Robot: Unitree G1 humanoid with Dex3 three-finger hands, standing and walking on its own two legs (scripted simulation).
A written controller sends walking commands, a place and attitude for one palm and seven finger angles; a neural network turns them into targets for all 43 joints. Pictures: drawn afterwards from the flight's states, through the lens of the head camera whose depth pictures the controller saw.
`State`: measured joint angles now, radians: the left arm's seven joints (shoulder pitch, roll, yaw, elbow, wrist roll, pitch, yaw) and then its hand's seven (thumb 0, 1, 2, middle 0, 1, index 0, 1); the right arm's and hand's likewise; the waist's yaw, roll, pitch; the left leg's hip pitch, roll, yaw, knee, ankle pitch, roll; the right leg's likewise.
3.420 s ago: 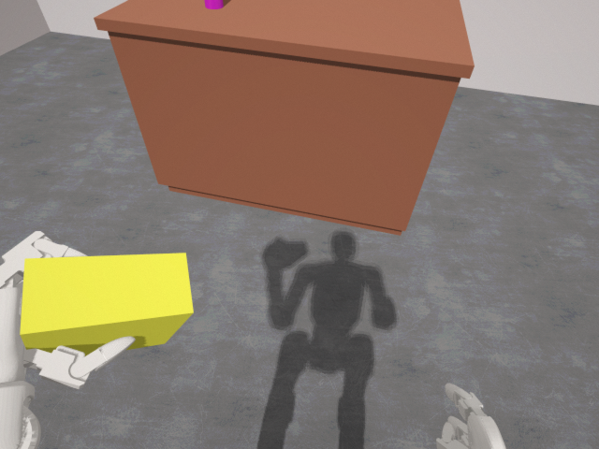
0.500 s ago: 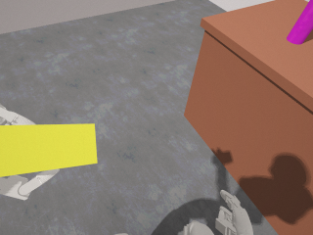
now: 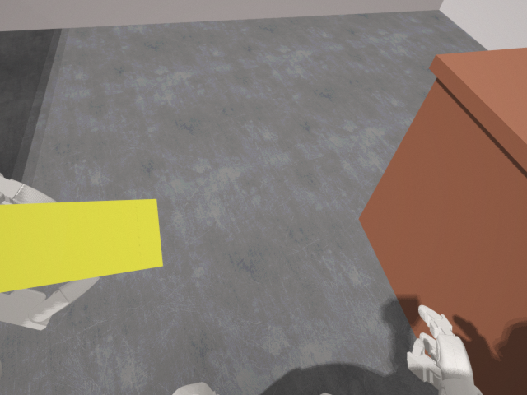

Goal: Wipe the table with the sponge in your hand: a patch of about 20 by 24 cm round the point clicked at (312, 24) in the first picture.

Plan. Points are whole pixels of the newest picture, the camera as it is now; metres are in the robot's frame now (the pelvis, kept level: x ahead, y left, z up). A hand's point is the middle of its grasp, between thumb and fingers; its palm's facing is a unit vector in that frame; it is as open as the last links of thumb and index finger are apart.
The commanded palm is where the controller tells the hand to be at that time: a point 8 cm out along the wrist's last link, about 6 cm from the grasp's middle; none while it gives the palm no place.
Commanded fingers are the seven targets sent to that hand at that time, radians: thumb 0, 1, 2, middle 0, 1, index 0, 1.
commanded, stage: turn to face it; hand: left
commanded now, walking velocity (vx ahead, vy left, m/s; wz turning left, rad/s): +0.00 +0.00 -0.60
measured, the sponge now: (96, 243) +0.24 +0.19 +0.18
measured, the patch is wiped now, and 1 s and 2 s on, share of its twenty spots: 0.00 0.00 0.00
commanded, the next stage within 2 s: none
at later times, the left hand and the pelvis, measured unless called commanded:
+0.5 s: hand (163, 236) +0.24 +0.13 +0.19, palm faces +0.17 -0.87 -0.46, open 10.1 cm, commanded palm +0.20 +0.19 +0.20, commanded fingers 0.00 0.10 1.30 -1.20 -1.60 -1.20 -1.60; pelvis -0.02 -0.05 +0.02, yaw -13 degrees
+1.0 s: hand (271, 270) +0.22 +0.02 +0.18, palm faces -0.07 -0.87 -0.49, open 10.1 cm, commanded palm +0.18 +0.10 +0.20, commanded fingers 0.00 0.10 1.30 -1.20 -1.60 -1.20 -1.60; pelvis -0.10 -0.06 +0.00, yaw -30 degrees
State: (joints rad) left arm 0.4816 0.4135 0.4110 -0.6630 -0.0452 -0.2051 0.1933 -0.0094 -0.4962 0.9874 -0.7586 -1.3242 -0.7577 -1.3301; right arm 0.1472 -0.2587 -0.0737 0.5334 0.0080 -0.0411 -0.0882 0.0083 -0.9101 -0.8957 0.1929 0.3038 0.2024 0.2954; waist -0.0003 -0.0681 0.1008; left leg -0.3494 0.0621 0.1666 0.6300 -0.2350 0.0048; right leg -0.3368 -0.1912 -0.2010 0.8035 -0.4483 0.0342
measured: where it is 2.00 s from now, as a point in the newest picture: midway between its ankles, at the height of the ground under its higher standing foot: outside the picture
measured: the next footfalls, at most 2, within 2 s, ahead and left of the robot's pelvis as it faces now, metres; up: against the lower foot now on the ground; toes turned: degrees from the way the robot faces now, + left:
right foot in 0.28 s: +0.05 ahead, -0.12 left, +0.00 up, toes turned -13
left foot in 0.68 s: +0.02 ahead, +0.10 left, +0.00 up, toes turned -14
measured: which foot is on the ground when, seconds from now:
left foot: down 0.00-0.28, up 0.30-0.66, down 0.68-0.98, up 1.00-1.00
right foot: up 0.00-0.26, down 0.28-0.70, up 0.72-0.92, down 0.94-1.00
